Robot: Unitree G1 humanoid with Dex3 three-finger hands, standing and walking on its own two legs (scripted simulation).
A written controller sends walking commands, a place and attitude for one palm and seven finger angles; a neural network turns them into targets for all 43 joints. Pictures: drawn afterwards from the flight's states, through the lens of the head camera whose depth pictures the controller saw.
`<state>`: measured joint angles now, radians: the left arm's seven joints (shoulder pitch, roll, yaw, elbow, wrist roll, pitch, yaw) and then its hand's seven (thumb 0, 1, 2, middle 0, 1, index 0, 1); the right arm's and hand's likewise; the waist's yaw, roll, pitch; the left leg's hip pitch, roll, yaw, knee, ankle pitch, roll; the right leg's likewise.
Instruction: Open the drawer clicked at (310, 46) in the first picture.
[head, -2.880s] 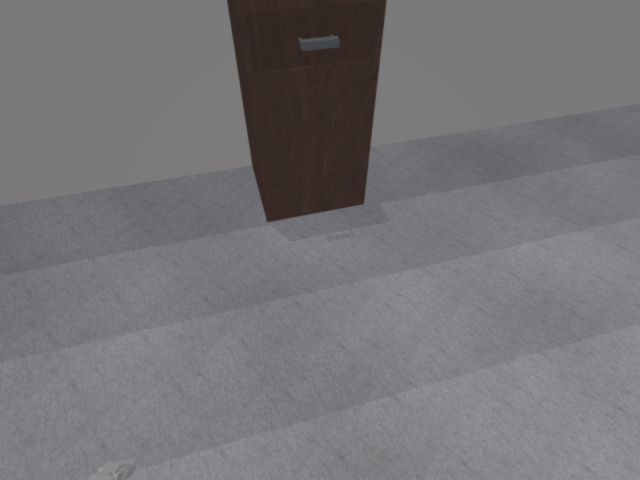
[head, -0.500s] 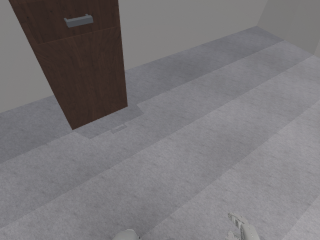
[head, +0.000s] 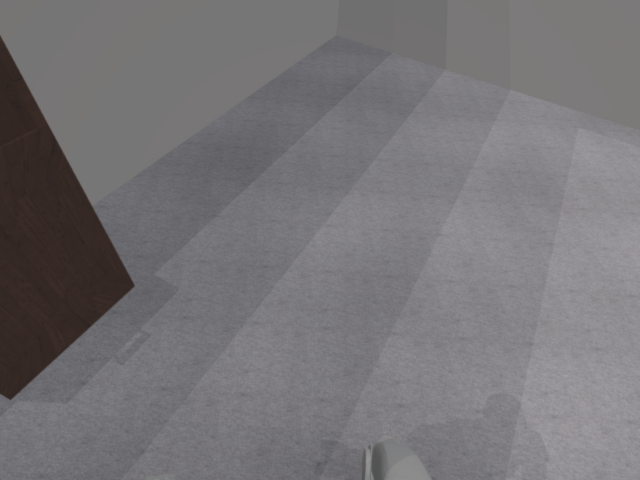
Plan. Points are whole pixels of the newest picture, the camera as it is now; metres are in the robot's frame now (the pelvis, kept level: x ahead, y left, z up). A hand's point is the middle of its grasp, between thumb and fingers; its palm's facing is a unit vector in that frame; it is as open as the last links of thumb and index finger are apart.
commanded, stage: walk to a spot facing it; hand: left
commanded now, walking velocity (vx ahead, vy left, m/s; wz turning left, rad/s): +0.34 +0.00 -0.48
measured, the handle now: out of the picture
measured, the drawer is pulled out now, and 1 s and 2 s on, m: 0.00 0.00 0.00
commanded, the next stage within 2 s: turn to face it in 0.96 s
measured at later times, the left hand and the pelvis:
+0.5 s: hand (211, 387) +0.29 +0.17 -0.17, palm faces -0.14 -0.96 -0.25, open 7.2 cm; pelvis +0.22 -0.03 +0.00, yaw -11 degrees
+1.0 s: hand (253, 270) +0.52 +0.12 -0.17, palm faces -0.38 -0.91 -0.17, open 7.4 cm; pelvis +0.38 -0.02 +0.00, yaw -26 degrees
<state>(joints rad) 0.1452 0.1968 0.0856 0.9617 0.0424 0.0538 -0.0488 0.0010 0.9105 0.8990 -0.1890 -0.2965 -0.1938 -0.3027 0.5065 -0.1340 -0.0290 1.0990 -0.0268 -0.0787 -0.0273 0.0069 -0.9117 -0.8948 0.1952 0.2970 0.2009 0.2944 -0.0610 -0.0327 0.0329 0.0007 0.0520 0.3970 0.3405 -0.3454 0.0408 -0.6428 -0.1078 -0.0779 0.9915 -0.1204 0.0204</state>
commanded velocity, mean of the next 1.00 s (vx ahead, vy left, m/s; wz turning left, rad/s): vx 0.23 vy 0.00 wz -0.43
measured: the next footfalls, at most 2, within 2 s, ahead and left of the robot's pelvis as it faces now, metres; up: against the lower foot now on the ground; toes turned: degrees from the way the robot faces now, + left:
right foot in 0.22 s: +0.21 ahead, -0.13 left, +0.00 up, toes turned -14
left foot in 0.62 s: +0.44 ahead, +0.08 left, +0.00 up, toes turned -5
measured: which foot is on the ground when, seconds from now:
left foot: down 0.00-0.22, up 0.24-0.60, down 0.62-1.00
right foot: up 0.00-0.20, down 0.22-0.64, up 0.66-1.00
